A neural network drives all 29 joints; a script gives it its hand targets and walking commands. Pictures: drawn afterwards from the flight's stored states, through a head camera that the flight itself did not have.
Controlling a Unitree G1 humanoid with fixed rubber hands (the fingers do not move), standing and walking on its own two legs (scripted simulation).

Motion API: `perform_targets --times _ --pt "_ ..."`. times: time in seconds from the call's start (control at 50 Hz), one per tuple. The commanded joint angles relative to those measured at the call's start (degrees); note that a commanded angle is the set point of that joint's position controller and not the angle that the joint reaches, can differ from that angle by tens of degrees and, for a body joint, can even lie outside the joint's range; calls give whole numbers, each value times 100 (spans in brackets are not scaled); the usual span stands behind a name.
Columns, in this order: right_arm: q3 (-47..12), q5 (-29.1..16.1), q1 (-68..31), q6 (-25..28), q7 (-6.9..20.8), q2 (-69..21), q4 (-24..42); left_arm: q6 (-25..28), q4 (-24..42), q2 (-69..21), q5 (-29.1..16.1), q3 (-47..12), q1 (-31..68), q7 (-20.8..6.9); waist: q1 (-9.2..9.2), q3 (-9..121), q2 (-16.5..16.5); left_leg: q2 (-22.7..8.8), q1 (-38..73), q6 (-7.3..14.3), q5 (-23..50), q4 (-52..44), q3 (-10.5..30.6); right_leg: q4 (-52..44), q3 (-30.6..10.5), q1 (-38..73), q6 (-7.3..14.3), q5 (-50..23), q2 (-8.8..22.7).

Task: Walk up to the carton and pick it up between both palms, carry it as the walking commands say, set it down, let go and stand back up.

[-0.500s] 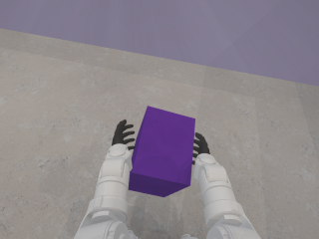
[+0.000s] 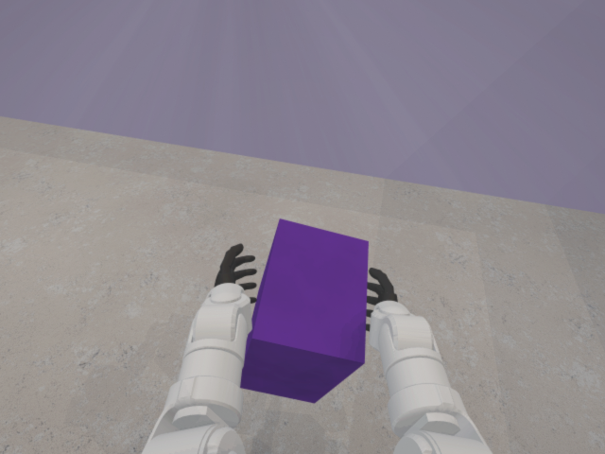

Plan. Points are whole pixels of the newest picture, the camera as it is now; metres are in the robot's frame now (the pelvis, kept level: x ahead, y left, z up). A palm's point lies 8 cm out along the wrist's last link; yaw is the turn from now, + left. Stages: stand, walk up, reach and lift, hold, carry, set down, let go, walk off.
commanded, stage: reach and lift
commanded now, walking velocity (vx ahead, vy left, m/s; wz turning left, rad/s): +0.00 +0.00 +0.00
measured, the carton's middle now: (298, 317) +0.36 +0.02 -0.04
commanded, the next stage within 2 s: hold in 1.50 s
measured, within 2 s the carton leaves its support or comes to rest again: neither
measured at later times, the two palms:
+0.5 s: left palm (223, 290) +0.33 +0.12 +0.07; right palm (384, 306) +0.32 -0.10 +0.05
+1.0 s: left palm (222, 295) +0.32 +0.12 +0.07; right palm (385, 314) +0.31 -0.10 +0.05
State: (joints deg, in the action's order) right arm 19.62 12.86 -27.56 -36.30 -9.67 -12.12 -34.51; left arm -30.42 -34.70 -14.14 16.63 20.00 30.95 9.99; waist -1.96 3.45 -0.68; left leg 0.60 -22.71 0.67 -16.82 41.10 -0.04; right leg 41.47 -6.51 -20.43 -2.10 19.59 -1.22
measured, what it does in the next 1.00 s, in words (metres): stands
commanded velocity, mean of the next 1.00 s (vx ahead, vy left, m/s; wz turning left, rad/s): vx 0.00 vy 0.00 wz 0.00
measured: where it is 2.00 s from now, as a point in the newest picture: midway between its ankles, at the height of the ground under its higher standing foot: outside the picture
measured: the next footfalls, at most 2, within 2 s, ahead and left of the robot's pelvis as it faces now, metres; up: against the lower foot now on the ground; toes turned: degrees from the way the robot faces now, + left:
none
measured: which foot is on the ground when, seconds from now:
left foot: down 0.00-1.00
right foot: down 0.00-1.00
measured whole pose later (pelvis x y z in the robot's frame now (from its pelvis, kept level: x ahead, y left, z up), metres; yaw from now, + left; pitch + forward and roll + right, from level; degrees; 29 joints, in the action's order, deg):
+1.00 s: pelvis -0.01 +0.01 +0.00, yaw +0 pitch -5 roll -1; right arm 18.0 16.1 -27.7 -41.8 -8.4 -12.2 -30.4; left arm -36.7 -30.8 -14.2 16.6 16.6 30.7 10.9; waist -2.0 1.5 -0.3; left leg 0.6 -19.3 0.7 -15.6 39.5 0.1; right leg 38.6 -6.6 -16.5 -2.3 17.8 -1.2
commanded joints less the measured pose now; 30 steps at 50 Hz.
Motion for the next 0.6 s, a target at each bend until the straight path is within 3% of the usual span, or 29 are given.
perform_targets --times 0.0,0.04,0.06,0.08,0.1,0.12,0.16,0.18,0.2,0.22,0.24,0.26,0.28,0.3,0.32,0.34,0.36,0.38,0.4,0.42,0.44,0.48,0.52,0.54,0.56,0.58 --pt "-3282 -1447 -5851 283 1617 -5959 1015 -539 -1022 -6200 -1322 -2800 3295 -1629 -126 1528 32 324 2026 -30 970 -1106 676 -1370 159 620 213 -317 -433" --pt "-3354 -1412 -6005 254 1621 -5845 1305 -654 -1192 -6291 -1302 -2670 3050 -1599 -165 1862 -45 312 2061 -44 970 -1183 617 -1408 168 949 204 -399 -441" --pt "-3512 -1548 -6052 215 1602 -5861 1775 -664 -717 -6538 -1488 -2915 3165 -1569 -86 2377 -56 331 2604 -85 1511 -1160 618 -1444 132 1122 253 -833 -449" --pt "-3525 -1511 -5919 147 1625 -5975 1556 -713 -571 -6451 -1525 -3049 3209 -1587 -59 2418 -128 327 2776 -94 1435 -1096 659 -1380 177 901 192 -709 -501" --pt "-3430 -1428 -5670 77 1578 -5876 1393 -752 -533 -6494 -1657 -3131 3318 -1610 165 2184 -52 304 2534 -171 1444 -1109 635 -1426 121 1043 212 -839 -483" --pt "-3162 -1298 -5319 23 1582 -5834 881 -805 -656 -6304 -1560 -3049 3373 -1594 138 1647 312 262 2313 -154 1115 -1154 621 -1448 74 687 304 -605 -429" --pt "-2844 -1097 -5523 28 1635 -5613 620 -869 -1375 -6288 -1238 -2434 3018 -1591 60 1045 145 236 1960 -111 482 -1291 606 -1546 127 556 302 -87 -403" --pt "-2754 -1099 -5818 90 1638 -5549 690 -881 -1490 -6346 -1123 -2206 3024 -1578 55 806 416 278 1666 -138 -78 -1374 514 -1521 185 639 306 233 -384" --pt "-2797 -1062 -5746 126 1642 -5646 680 -813 -1396 -6479 -1185 -2324 3175 -1587 163 882 257 248 1634 -109 61 -1377 529 -1486 188 589 339 21 -418" --pt "-2886 -1164 -6002 137 1649 -5731 836 -780 -1197 -6484 -1223 -2393 3401 -1628 87 1065 238 310 1616 -103 237 -1287 521 -1496 182 697 311 -75 -394" --pt "-2786 -1180 -5911 100 1677 -5817 519 -737 -978 -6403 -1303 -2428 3813 -1609 62 1194 -20 230 1745 -79 200 -1333 599 -1456 206 610 282 -11 -416" --pt "-2822 -1222 -5920 153 1715 -5774 659 -784 -1135 -6542 -1292 -2519 3646 -1599 97 1524 308 209 1882 -125 254 -1268 608 -1369 217 618 306 -121 -441" --pt "-2730 -1116 -6007 209 1713 -5638 605 -741 -1049 -6643 -1362 -2528 3811 -1588 172 1769 395 182 1927 -166 126 -1247 671 -1266 172 715 317 -181 -446" --pt "-2913 -1175 -5654 233 1635 -5860 1040 -645 -187 -6784 -1596 -3043 4080 -1610 377 2674 239 281 2561 -226 1266 -1119 612 -1392 122 1054 370 -959 -466" --pt "-3255 -1371 -5666 200 1618 -5948 1411 -716 -280 -6820 -1644 -3201 3740 -1598 265 2599 324 306 2656 -226 1428 -1001 548 -1333 123 1094 349 -1133 -474" --pt "-3353 -1507 -5582 160 1669 -5939 1346 -740 -309 -6751 -1626 -3209 3496 -1554 96 2282 432 248 2615 -233 1647 -1007 647 -1325 96 824 355 -1120 -463" --pt "-3198 -1394 -5682 144 1647 -5818 1239 -737 -519 -6740 -1604 -3138 3554 -1556 234 2148 124 259 2374 -216 1543 -1022 634 -1393 81 884 329 -994 -473" --pt "-3119 -1340 -5751 135 1676 -5749 1080 -812 -1028 -6621 -1393 -2793 3262 -1570 130 1624 205 261 2165 -160 1088 -1080 622 -1396 84 640 322 -642 -418" --pt "-3073 -1319 -5632 96 1688 -5699 1024 -803 -1022 -6612 -1328 -2704 3114 -1569 89 1548 126 283 2007 -146 952 -1118 596 -1465 132 711 295 -479 -426" --pt "-2976 -1213 -5810 163 1687 -5642 987 -810 -1266 -6675 -1279 -2580 3146 -1591 188 1467 156 204 1829 -121 283 -1205 673 -1369 170 624 308 -103 -433" --pt "-3011 -1234 -5408 121 1669 -5873 777 -766 -1028 -6599 -1380 -2656 3260 -1623 186 1628 51 291 1920 -98 765 -1155 548 -1449 108 776 314 -563 -375" --pt "-3172 -1321 -5652 166 1626 -6008 1057 -717 -752 -6674 -1491 -2869 3423 -1662 122 1700 141 330 1901 -98 940 -1088 510 -1428 68 896 307 -722 -383" --pt "-3230 -1385 -5406 91 1676 -5952 1086 -741 -565 -6718 -1486 -2940 3328 -1628 223 2015 169 283 2207 -126 1132 -1066 593 -1364 92 924 287 -831 -438" --pt "-3270 -1434 -5206 96 1674 -5993 1035 -784 -656 -6806 -1472 -2966 3128 -1637 120 2012 239 290 2255 -135 1335 -1087 612 -1355 97 851 315 -929 -411" --pt "-3290 -1415 -5510 118 1647 -6043 1171 -752 -444 -6689 -1557 -3059 3428 -1668 118 2012 -134 332 2200 -97 1187 -1010 584 -1382 86 804 253 -769 -448" --pt "-3472 -1519 -5560 135 1663 -6007 1466 -714 -391 -6778 -1622 -3115 3297 -1676 111 2313 -243 286 2426 -75 1486 -998 670 -1385 92 853 264 -936 -463"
